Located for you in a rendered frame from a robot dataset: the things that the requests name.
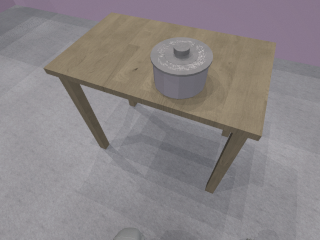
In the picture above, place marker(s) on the pot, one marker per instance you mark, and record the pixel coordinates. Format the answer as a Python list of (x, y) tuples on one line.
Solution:
[(179, 87)]

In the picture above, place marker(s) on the table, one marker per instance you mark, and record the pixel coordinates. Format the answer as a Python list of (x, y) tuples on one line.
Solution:
[(115, 57)]

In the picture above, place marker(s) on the lid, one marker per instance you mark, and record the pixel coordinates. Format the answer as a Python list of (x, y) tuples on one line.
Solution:
[(199, 59)]

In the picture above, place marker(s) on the robot left thigh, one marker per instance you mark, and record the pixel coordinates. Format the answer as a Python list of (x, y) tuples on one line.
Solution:
[(130, 233)]

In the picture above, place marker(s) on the knob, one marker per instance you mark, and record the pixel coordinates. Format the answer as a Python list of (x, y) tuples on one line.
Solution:
[(181, 49)]

